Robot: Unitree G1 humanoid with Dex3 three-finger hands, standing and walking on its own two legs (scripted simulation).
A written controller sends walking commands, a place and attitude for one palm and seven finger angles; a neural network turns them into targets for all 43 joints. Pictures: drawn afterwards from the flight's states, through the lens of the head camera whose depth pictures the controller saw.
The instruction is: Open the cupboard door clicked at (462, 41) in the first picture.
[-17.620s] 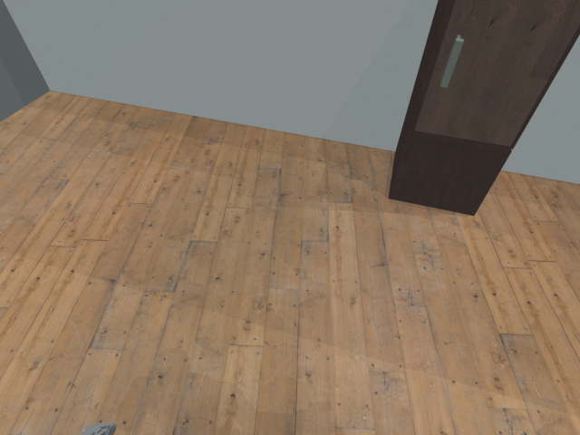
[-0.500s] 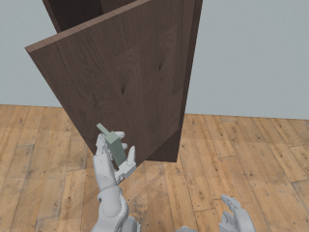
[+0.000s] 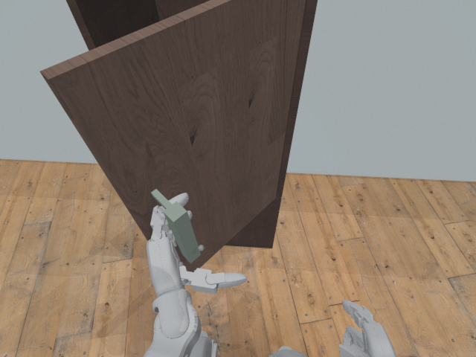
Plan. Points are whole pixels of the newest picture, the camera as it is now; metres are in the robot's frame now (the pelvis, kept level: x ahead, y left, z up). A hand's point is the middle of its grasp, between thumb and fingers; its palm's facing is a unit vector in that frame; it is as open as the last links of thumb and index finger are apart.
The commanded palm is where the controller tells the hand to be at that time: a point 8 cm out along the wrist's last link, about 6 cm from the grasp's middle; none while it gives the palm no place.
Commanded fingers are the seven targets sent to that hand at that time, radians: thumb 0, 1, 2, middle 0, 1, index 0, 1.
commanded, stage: open thumb and fingers to let go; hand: left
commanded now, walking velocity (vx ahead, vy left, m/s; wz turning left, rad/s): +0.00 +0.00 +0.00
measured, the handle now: (176, 227) +0.32 +0.12 +0.04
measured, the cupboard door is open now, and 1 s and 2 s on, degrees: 49 51 51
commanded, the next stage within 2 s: slide the hand sideways off the handle in 0.08 s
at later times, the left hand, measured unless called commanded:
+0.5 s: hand (193, 272) +0.25 +0.08 +0.05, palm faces -0.10 -0.99 +0.04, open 16.3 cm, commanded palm +0.22 +0.13 +0.04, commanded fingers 0.00 -0.50 0.30 -0.15 -0.30 -0.15 -0.30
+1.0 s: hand (166, 302) +0.20 +0.11 +0.04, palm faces -0.06 -1.00 +0.01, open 16.3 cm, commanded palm +0.17 +0.17 +0.04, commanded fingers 0.00 -0.50 0.30 -0.15 -0.30 -0.15 -0.30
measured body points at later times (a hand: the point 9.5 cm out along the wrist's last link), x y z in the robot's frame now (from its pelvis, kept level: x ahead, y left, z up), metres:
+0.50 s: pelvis -0.01 +0.03 -0.01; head +0.05 +0.01 +0.44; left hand +0.24 +0.14 +0.05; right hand +0.16 -0.21 -0.10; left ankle +0.03 +0.13 -0.66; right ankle -0.02 -0.07 -0.66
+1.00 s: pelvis +0.00 +0.03 -0.02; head +0.06 +0.02 +0.43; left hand +0.20 +0.17 +0.04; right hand +0.19 -0.19 -0.09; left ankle +0.03 +0.13 -0.66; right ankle -0.02 -0.07 -0.66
